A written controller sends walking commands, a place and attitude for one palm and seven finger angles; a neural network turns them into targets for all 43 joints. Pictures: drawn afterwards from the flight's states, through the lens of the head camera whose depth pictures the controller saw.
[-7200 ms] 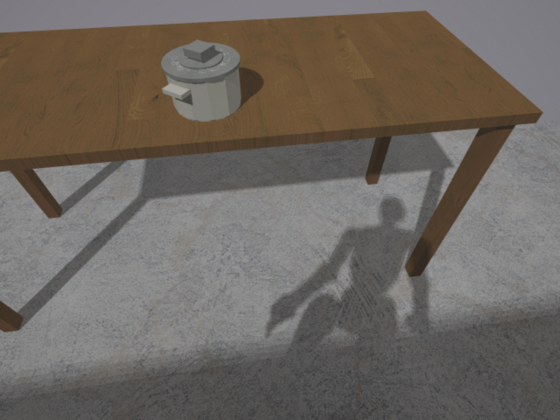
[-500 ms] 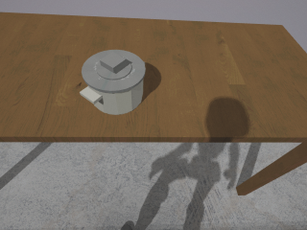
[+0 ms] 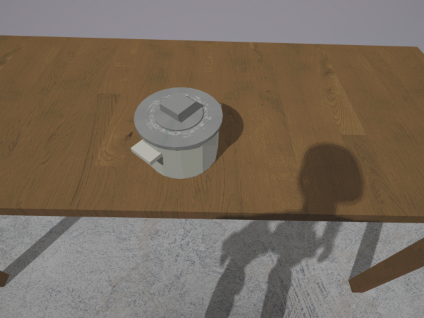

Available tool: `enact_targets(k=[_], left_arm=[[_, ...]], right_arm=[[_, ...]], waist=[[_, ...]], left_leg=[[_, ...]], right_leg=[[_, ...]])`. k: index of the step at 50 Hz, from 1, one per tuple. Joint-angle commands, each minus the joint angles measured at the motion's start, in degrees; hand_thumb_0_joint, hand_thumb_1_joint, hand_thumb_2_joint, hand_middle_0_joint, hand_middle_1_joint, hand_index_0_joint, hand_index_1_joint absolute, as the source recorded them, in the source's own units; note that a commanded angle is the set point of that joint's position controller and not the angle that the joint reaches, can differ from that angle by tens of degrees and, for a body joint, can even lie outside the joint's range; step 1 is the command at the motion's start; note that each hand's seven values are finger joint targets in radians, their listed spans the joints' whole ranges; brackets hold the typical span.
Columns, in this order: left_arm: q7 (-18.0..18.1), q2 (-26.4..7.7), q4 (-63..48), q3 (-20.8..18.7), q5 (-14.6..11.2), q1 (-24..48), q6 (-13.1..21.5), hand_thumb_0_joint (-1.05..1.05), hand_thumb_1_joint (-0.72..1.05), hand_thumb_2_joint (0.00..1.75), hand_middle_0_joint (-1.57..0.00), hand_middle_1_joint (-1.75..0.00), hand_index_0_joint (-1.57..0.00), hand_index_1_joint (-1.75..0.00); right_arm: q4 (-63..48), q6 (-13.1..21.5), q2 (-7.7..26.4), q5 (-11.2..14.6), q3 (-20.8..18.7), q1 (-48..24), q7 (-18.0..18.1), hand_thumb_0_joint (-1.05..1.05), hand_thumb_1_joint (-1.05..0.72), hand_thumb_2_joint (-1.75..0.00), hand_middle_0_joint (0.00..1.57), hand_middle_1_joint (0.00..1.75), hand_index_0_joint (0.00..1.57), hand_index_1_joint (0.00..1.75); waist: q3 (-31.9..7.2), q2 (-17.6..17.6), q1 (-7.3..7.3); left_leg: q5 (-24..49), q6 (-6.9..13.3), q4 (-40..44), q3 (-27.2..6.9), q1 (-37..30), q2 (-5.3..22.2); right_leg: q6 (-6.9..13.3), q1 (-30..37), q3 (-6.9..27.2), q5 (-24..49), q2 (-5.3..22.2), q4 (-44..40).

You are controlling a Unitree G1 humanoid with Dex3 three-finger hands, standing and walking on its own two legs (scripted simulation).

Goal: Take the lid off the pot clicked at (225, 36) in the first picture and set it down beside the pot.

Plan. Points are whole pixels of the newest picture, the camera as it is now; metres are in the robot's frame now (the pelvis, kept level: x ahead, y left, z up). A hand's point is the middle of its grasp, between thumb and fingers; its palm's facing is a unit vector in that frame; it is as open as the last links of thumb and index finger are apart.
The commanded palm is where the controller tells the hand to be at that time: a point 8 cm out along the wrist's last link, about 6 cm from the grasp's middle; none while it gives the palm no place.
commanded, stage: come to a stop and stand still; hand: left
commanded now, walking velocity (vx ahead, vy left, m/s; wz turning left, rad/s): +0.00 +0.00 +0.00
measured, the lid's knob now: (178, 106) +0.45 +0.10 +0.16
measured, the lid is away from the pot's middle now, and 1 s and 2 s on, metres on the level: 0.00 0.00 0.00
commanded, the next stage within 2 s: look again from close up in 0.72 s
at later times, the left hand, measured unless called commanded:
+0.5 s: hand out of the picture +0.08 +0.17 -0.17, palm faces +0.05 -0.97 -0.22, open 7.3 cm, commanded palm none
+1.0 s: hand out of the picture +0.04 +0.17 -0.18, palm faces +0.03 -0.98 -0.21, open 7.3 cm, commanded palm none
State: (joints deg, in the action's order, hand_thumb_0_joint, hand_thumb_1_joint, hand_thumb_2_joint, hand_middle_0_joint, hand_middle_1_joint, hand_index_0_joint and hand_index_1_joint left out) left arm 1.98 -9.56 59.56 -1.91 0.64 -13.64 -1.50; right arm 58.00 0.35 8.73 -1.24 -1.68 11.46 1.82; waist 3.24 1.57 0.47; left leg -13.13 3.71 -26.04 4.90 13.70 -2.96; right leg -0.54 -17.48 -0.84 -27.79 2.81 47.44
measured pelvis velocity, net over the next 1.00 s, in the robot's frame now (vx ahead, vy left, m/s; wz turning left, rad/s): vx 0.04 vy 0.00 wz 0.02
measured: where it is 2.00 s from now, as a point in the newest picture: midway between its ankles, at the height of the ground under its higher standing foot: outside the picture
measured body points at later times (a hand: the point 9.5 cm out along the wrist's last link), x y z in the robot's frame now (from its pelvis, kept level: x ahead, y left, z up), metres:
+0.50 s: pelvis +0.06 -0.01 +0.00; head +0.08 -0.01 +0.45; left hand +0.08 +0.22 -0.15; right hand +0.06 -0.24 -0.16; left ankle +0.01 +0.08 -0.74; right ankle -0.01 -0.11 -0.74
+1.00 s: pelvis +0.04 +0.00 +0.00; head +0.07 +0.00 +0.44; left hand +0.04 +0.22 -0.16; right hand +0.05 -0.23 -0.16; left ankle +0.01 +0.08 -0.74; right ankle -0.01 -0.11 -0.74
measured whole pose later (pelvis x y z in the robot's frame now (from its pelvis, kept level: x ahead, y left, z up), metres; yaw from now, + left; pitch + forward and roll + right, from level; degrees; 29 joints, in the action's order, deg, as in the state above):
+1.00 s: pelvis +0.04 +0.00 +0.00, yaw +1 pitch +1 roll -1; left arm 3.0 -8.2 60.7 0.7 0.1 -16.4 0.6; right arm 60.1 0.8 9.9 -0.9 -0.1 16.1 1.6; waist 2.4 -1.3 -0.6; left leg -19.1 2.8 -31.6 2.8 13.4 -1.3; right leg 0.6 -9.7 -3.1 -20.4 0.1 29.3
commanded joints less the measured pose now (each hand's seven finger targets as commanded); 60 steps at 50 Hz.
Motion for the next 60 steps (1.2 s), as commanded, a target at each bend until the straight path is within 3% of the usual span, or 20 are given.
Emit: enact_targets(k=[1,2,3,4,5,6,8,11,13,19,35,39,40,41,42,43,45,47,52,60], left_arm=[[-0.11,-2.13,-0.76,-0.69,0.72,-7.02,0.92,0.0,0.9,0.9,-0.2,-0.3,-0.2,-0.3],[0.01,-2.28,-0.53,-0.68,0.85,-7.44,1.24,0.0,0.9,0.9,-0.2,-0.3,-0.2,-0.3],[0.2,-3.62,-0.9,-0.66,1.02,-7.05,1.78,0.0,0.9,0.9,-0.2,-0.3,-0.2,-0.3],[0.28,-5.36,-1.69,-0.7,0.93,-5.07,2.43,0.0,0.9,0.9,-0.2,-0.3,-0.2,-0.3],[0.19,-7.93,-2.34,-0.96,0.47,-3.1,2.74,0.0,0.9,0.9,-0.2,-0.3,-0.2,-0.3],[0.1,-8.44,-2.48,-0.77,0.39,-2.49,2.76,0.0,0.9,0.9,-0.2,-0.3,-0.2,-0.3],[0.37,-6.67,-1.77,-0.61,0.14,-2.8,3.74,0.0,0.9,0.9,-0.2,-0.3,-0.2,-0.3],[0.87,-5.98,-1.28,-0.59,-0.16,-4.33,3.81,0.0,0.9,0.9,-0.2,-0.3,-0.2,-0.3],[0.94,-6.18,-0.93,-0.63,-0.21,-4.54,3.58,0.0,0.9,0.9,-0.2,-0.3,-0.2,-0.3],[0.92,-5.71,-0.1,-0.59,-0.22,-4.34,3.12,0.0,0.9,0.9,-0.2,-0.3,-0.2,-0.3],[1.03,-4.76,1.28,-0.52,-0.39,-4.64,2.85,0.0,0.9,0.9,-0.2,-0.3,-0.2,-0.3],[1.01,-4.43,1.75,-0.53,-0.29,-5.05,2.93,0.0,0.9,0.9,-0.2,-0.3,-0.2,-0.3],[0.97,-4.64,1.7,-0.52,-0.43,-5.28,2.91,0.0,0.9,0.9,-0.2,-0.3,-0.2,-0.3],[2.96,-4.75,2.54,0.7,0.96,-8.68,4.33,0.0,0.9,0.9,-0.2,-0.3,-0.2,-0.3],[2.55,-5.88,0.24,0.69,0.25,-7.87,4.64,0.0,0.9,0.9,-0.2,-0.3,-0.2,-0.3],[2.0,-5.09,-0.28,1.14,0.17,-5.04,4.7,0.0,0.9,0.9,-0.2,-0.3,-0.2,-0.3],[1.21,-5.49,-1.64,1.2,-0.3,-4.91,3.86,0.0,0.9,0.9,-0.2,-0.3,-0.2,-0.3],[1.25,-5.09,-2.04,1.09,-0.49,-5.58,3.27,0.0,0.9,0.9,-0.2,-0.3,-0.2,-0.3],[1.28,-4.7,-1.97,1.34,-0.31,-5.9,2.59,0.0,0.9,0.9,-0.2,-0.3,-0.2,-0.3],[1.0,-5.72,-2.32,1.2,-0.27,-6.19,1.82,0.0,0.9,0.9,-0.2,-0.3,-0.2,-0.3]], right_arm=[[-1.37,0.15,8.26,-0.07,-1.37,1.73,-0.11,0.0,-0.9,-0.9,0.2,0.3,0.2,0.3],[-1.06,0.09,7.71,0.15,-1.28,1.39,-0.18,0.0,-0.9,-0.9,0.2,0.3,0.2,0.3],[-0.72,0.05,6.42,0.52,-1.0,1.69,-0.38,0.0,-0.9,-0.9,0.2,0.3,0.2,0.3],[-0.74,-0.05,4.67,0.73,-0.59,2.72,-0.42,0.0,-0.9,-0.9,0.2,0.3,0.2,0.3],[-0.72,-0.12,3.74,0.7,-0.33,4.2,-0.49,0.0,-0.9,-0.9,0.2,0.3,0.2,0.3],[-0.08,0.08,3.73,0.42,-0.29,5.34,-0.62,0.0,-0.9,-0.9,0.2,0.3,0.2,0.3],[1.14,0.58,4.38,0.21,-0.23,4.73,-0.35,0.0,-0.9,-0.9,0.2,0.3,0.2,0.3],[2.13,1.02,5.41,0.46,-0.38,4.87,0.01,0.0,-0.9,-0.9,0.2,0.3,0.2,0.3],[2.86,0.97,5.37,0.39,-0.17,5.52,0.17,0.0,-0.9,-0.9,0.2,0.3,0.2,0.3],[4.24,0.83,5.43,0.19,0.09,6.68,0.45,0.0,-0.9,-0.9,0.2,0.3,0.2,0.3],[6.02,1.05,5.16,0.22,0.3,8.98,0.81,0.0,-0.9,-0.9,0.2,0.3,0.2,0.3],[6.39,1.08,4.9,0.12,0.42,9.65,0.84,0.0,-0.9,-0.9,0.2,0.3,0.2,0.3],[6.25,1.2,4.98,0.21,0.47,9.48,0.82,0.0,-0.9,-0.9,0.2,0.3,0.2,0.3],[1.54,1.71,7.07,1.05,0.78,4.35,-0.04,0.0,-0.9,-0.9,0.2,0.3,0.2,0.3],[0.08,1.4,4.61,0.52,1.01,5.98,-0.47,0.0,-0.9,-0.9,0.2,0.3,0.2,0.3],[0.53,1.33,3.93,0.46,1.0,7.18,-0.3,0.0,-0.9,-0.9,0.2,0.3,0.2,0.3],[0.6,1.43,4.77,0.31,1.09,9.02,-0.61,0.0,-0.9,-0.9,0.2,0.3,0.2,0.3],[-0.15,1.37,6.3,0.26,0.9,8.11,-0.15,0.0,-0.9,-0.9,0.2,0.3,0.2,0.3],[-0.89,1.31,6.43,0.62,1.18,7.09,0.13,0.0,-0.9,-0.9,0.2,0.3,0.2,0.3],[-0.13,1.5,6.15,0.64,1.53,6.88,0.08,0.0,-0.9,-0.9,0.2,0.3,0.2,0.3]], waist=[[-1.87,-2.33,1.51],[-0.59,-1.27,1.76],[0.2,0.83,1.39],[0.74,4.05,-0.14],[0.06,5.47,-1.46],[-1.48,2.28,-2.16],[-4.94,7.24,-1.56],[-6.88,2.02,-0.79],[-6.77,-2.07,-0.7],[-4.95,-3.44,-0.55],[-2.13,-0.25,-0.38],[-2.45,-2.46,-0.63],[-2.55,-1.4,-0.33],[2.92,3.24,0.73],[0.77,3.92,-0.67],[1.66,0.53,-1.95],[-5.99,-6.49,-1.17],[-6.56,-7.89,-0.89],[-0.46,-0.71,-0.67],[1.7,-1.19,-0.24]], left_leg=[[-7.35,4.09,13.76,-14.04,4.93,14.43],[-8.09,2.51,11.63,-12.57,5.64,12.77],[-7.09,0.2,7.62,-9.9,5.59,9.44],[-4.41,-1.81,3.52,-7.32,3.96,6.27],[-2.25,-2.85,2.39,-5.87,1.73,5.1],[-0.45,-2.91,2.93,-5.76,-2.25,4.45],[9.95,-2.7,1.15,-5.92,-3.45,6.69],[18.68,-2.57,2.02,-6.67,-4.4,8.3],[21.96,-2.37,2.2,-7.19,-6.08,8.81],[23.6,-2.0,2.69,-7.82,-7.37,9.38],[22.95,-1.58,4.1,-8.44,-6.66,9.54],[21.63,-1.65,4.6,-8.51,-7.12,9.29],[21.95,-1.44,4.44,-8.66,-6.93,9.38],[23.59,-2.68,-6.36,-6.54,-0.34,8.69],[4.67,-2.1,-4.52,-6.89,0.47,7.34],[2.07,-1.95,-1.5,-7.27,1.25,6.91],[9.92,-1.27,-0.55,-8.33,-3.34,7.99],[15.23,-0.08,-1.35,-10.23,-3.92,9.48],[13.14,-0.11,-1.14,-10.13,-0.96,9.03],[7.77,-0.03,2.25,-10.59,-0.09,8.79]], right_leg=[[0.2,7.18,-0.99,7.19,0.17,-12.99],[0.15,8.38,-0.77,11.82,0.23,-19.41],[0.74,7.89,3.53,13.84,2.05,-25.66],[3.13,4.9,11.03,14.01,6.77,-29.86],[5.34,3.47,13.49,17.44,10.61,-31.24],[5.95,1.44,13.64,17.52,11.27,-30.26],[4.7,7.9,9.5,38.65,8.17,-26.35],[3.41,12.27,6.17,46.35,6.84,-23.48],[3.26,11.72,5.43,42.39,6.06,-23.39],[3.13,10.86,4.1,36.21,5.1,-24.58],[2.87,11.74,2.76,33.07,4.38,-26.24],[3.07,11.41,3.21,31.03,4.66,-26.42],[2.96,11.83,2.9,31.21,4.39,-26.63],[1.11,7.21,4.48,47.53,5.24,-25.12],[3.14,8.32,5.71,43.9,7.29,-25.04],[4.08,7.9,5.58,40.68,6.86,-23.69],[4.97,9.1,3.65,27.59,3.77,-20.44],[4.44,7.75,2.23,20.0,1.99,-19.52],[4.29,5.59,3.09,19.51,2.02,-21.27],[3.78,5.14,2.87,15.65,1.87,-21.96]])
